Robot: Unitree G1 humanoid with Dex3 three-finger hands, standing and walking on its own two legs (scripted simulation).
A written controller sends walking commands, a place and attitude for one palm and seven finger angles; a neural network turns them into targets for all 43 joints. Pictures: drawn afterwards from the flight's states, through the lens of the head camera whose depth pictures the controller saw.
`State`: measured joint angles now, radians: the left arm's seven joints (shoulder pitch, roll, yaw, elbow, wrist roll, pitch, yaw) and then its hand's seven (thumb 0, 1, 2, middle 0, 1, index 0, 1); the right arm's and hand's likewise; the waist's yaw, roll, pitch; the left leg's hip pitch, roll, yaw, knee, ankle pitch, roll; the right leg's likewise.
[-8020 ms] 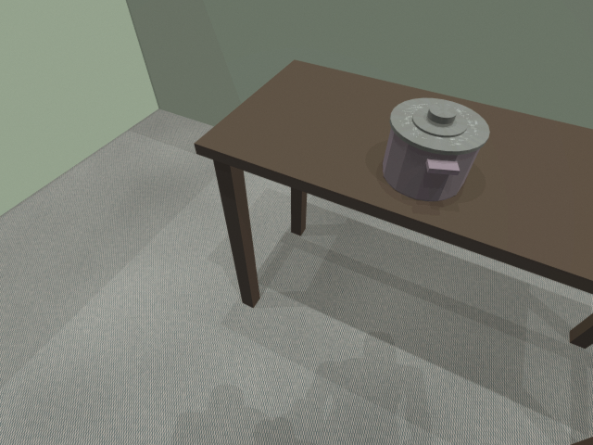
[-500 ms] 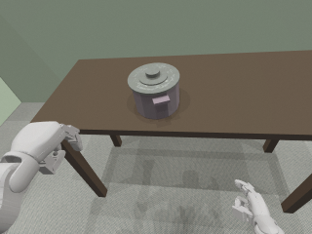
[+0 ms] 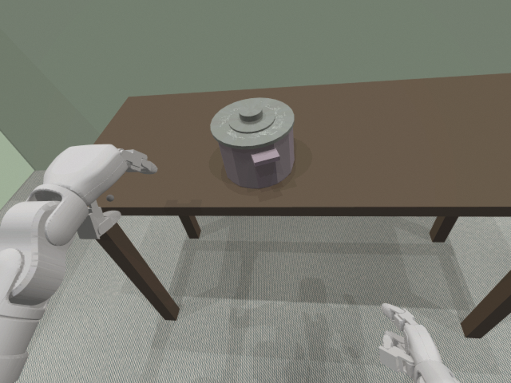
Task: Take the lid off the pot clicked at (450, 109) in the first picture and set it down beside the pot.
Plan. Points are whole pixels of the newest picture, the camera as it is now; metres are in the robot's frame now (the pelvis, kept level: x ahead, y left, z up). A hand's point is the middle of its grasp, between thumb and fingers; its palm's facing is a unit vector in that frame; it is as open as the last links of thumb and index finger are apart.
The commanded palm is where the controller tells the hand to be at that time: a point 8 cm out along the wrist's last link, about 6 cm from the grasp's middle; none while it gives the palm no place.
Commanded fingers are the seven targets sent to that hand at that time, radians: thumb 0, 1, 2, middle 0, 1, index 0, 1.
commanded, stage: move the open hand above the knob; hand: left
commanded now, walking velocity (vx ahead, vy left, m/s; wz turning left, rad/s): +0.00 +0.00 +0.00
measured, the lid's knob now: (250, 112) +0.60 +0.08 +0.13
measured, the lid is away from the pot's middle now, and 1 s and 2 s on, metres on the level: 0.00 0.00 0.00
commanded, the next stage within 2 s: none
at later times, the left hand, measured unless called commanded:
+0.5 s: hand (150, 154) +0.38 +0.20 +0.20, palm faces -0.09 -0.07 -0.99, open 10.1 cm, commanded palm +0.36 +0.19 +0.26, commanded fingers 0.00 -0.36 1.59 -0.85 -0.08 -0.85 -0.08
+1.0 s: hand (198, 126) +0.45 +0.14 +0.20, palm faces -0.15 -0.04 -0.99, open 10.1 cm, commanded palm +0.43 +0.15 +0.26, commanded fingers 0.00 -0.36 1.59 -0.85 -0.08 -0.85 -0.08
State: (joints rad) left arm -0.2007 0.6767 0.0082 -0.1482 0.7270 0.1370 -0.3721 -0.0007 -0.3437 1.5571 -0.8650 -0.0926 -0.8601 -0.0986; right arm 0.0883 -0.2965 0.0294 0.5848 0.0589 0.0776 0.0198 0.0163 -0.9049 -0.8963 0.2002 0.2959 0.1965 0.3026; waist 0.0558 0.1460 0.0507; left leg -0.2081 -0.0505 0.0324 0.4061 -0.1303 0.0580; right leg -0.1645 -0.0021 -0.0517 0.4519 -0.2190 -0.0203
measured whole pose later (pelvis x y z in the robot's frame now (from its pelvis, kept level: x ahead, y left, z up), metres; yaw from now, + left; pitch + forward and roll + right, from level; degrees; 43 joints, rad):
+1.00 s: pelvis +0.03 -0.02 +0.00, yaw +0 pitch +0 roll +1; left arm -0.81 0.53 -0.28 0.32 0.81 0.32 -0.45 0.00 -0.36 1.58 -0.87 -0.08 -0.86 -0.09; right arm 0.08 -0.30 0.03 0.62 0.08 0.15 0.03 0.01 -0.91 -0.90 0.20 0.30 0.19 0.30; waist -0.01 0.10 0.02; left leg -0.26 -0.05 0.02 0.44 -0.18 0.04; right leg -0.21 0.00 -0.06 0.49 -0.28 -0.04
